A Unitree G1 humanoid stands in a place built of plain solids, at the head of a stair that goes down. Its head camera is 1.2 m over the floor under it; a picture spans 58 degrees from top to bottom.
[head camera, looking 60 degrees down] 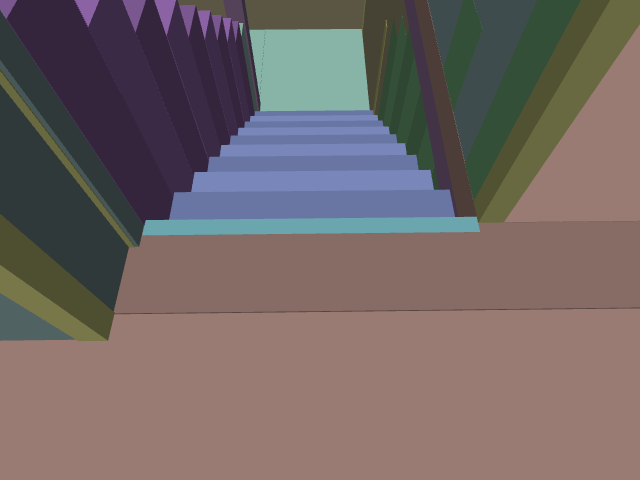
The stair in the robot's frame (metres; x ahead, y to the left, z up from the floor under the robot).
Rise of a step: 0.18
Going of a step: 0.25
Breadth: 1.09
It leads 1 degrees to the left of straight ahead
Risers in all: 10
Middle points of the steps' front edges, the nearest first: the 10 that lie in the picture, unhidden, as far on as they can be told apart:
0.77 0.03 0.00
1.02 0.03 -0.18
1.27 0.03 -0.37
1.52 0.04 -0.55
1.77 0.04 -0.74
2.02 0.04 -0.92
2.27 0.05 -1.10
2.52 0.05 -1.29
2.77 0.05 -1.47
3.02 0.05 -1.66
